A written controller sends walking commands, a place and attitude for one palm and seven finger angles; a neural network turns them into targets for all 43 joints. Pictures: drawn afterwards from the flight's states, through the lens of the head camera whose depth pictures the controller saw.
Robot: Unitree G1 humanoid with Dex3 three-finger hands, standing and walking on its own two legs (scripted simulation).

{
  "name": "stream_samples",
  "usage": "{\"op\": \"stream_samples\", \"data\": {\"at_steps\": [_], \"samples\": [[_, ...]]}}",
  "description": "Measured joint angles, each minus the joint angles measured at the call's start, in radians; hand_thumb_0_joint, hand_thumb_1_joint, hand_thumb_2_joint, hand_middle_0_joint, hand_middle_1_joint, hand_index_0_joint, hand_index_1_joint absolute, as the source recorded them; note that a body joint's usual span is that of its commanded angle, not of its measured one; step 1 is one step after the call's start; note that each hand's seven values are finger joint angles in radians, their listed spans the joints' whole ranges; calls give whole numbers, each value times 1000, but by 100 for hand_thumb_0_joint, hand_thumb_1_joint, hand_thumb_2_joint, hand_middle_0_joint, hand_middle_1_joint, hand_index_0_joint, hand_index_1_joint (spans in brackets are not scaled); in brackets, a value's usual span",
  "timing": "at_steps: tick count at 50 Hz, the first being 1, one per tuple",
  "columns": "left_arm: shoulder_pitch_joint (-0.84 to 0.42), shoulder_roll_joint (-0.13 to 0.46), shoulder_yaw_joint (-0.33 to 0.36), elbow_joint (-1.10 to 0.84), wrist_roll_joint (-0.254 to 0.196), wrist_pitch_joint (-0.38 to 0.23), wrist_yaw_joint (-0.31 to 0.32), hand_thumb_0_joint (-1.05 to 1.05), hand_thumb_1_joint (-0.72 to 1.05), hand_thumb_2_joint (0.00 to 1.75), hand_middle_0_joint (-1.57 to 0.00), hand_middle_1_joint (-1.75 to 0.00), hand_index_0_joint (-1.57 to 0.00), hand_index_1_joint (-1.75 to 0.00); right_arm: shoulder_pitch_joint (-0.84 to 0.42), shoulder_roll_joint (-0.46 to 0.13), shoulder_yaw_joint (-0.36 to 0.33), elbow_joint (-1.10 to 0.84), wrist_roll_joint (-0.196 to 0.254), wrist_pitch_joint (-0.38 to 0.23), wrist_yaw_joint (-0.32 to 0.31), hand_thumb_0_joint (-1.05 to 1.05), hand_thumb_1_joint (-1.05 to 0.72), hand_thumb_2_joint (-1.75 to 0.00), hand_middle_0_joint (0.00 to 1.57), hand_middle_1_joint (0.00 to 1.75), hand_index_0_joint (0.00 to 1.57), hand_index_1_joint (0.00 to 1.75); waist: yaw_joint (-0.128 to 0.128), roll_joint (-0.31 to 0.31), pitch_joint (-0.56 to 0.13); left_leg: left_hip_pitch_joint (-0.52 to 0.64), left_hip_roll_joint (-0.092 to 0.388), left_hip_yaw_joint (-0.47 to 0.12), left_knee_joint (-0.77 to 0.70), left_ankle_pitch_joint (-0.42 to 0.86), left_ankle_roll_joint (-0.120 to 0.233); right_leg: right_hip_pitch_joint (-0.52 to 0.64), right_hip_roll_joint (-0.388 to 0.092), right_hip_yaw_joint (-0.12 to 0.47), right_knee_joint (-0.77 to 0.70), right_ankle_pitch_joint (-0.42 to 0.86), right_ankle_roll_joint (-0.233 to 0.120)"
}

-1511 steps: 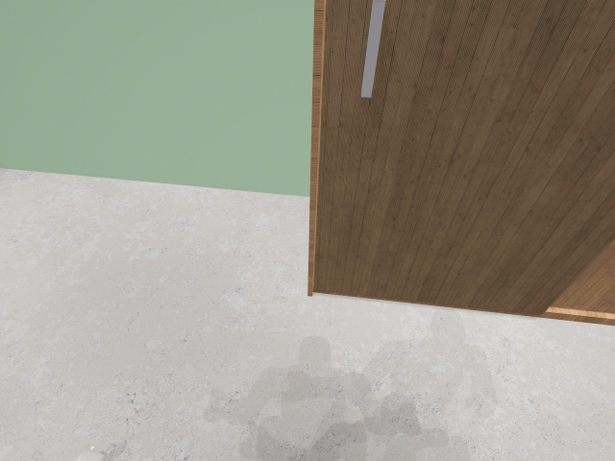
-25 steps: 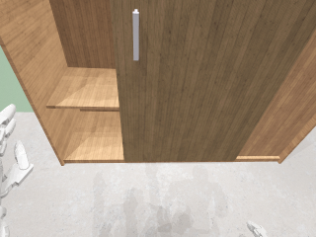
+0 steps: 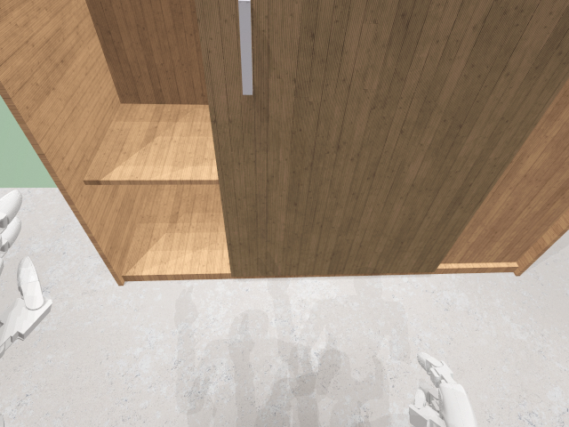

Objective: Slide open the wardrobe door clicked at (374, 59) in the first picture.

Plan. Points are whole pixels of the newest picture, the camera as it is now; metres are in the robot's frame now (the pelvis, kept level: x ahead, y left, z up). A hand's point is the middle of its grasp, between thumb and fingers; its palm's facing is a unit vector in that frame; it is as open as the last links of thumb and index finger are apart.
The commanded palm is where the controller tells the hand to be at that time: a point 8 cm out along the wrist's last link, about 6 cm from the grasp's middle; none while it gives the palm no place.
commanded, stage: stop stepping back and stand still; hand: left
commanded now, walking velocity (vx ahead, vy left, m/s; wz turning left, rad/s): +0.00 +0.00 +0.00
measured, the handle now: (246, 45) +0.74 +0.12 +0.19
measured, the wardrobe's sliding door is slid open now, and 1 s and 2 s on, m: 0.43 0.43 0.43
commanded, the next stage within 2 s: let the arm hang, fingers relaxed in 0.20 s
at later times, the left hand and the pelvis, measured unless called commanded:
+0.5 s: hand out of the picture +0.13 +0.24 -0.11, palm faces -0.02 -0.93 -0.35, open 7.4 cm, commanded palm none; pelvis -0.03 +0.02 -0.01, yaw +0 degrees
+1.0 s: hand out of the picture -0.02 +0.23 -0.16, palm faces -0.03 -0.96 -0.28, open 7.3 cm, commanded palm none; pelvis -0.03 +0.02 +0.00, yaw +0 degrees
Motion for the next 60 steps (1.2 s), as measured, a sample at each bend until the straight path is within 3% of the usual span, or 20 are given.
{"op": "stream_samples", "data": {"at_steps": [5,15,17,20,24,29,34,41,51,60], "samples": [[-4,21,28,-10,-3,-15,9,2,89,89,-21,-30,-22,-30,-7,-17,-11,-24,4,0,-7,1,-90,-90,20,30,20,30,18,2,4,5,-1,3,-18,9,4,11,1,3,-32,18,5],[-47,-32,-17,61,1,9,8,2,89,90,-21,-30,-21,-30,-2,-15,-5,-24,2,11,-10,1,-90,-90,20,30,20,30,26,8,-11,10,-10,9,-32,23,17,19,-7,9,-55,40,16],[-115,-11,-79,208,37,-8,-33,1,89,90,-21,-30,-21,-30,-9,-39,-15,30,-2,-14,38,1,-90,-90,20,30,20,30,31,21,-27,-27,-18,-1,-1,19,23,-13,-17,-2,-22,32,18],[-237,-9,-208,564,57,91,-108,1,90,90,-20,-30,-21,-30,-46,-89,-16,106,-11,42,85,1,-90,-90,20,30,20,30,29,53,-47,-74,-35,3,48,6,36,-73,-39,2,58,2,25],[-303,-76,-332,973,70,192,-149,1,90,90,-20,-30,-20,-30,-61,-102,-15,155,-26,91,94,1,-90,-90,20,30,20,30,-6,59,-18,-87,-49,20,71,3,46,-108,-56,21,116,-15,36],[-285,-176,-418,1260,70,216,-157,1,91,89,-20,-30,-20,-30,3,-69,-7,236,-35,126,90,1,-90,-90,20,30,20,30,-18,-6,38,-63,-51,19,29,32,37,-90,-56,19,90,3,26],[-264,-170,-398,1404,65,199,-143,0,98,89,-21,-30,-21,-30,77,-31,-6,337,-35,148,82,1,-90,-90,20,30,20,30,0,-41,73,-53,-39,-2,-15,64,28,-61,-40,-3,17,44,15],[-237,-151,-390,1529,62,185,-144,1,94,89,-21,-30,-21,-30,119,-18,-27,415,-28,152,69,1,-90,-90,20,30,20,30,4,-1,69,-33,-36,-3,-48,77,30,-29,-33,-6,-43,72,15],[-301,-144,-382,1578,62,168,-135,1,91,89,-20,-30,-20,-30,74,-3,-29,451,-26,127,65,1,-90,-90,20,30,20,30,2,30,38,7,-46,17,-92,85,38,-5,-40,15,-65,76,26],[-371,-177,-392,1573,62,153,-131,1,91,90,-20,-30,-20,-30,19,8,-20,469,-25,114,63,0,-90,-90,20,30,20,30,1,19,20,51,-54,26,-133,88,38,25,-46,25,-83,70,32]]}}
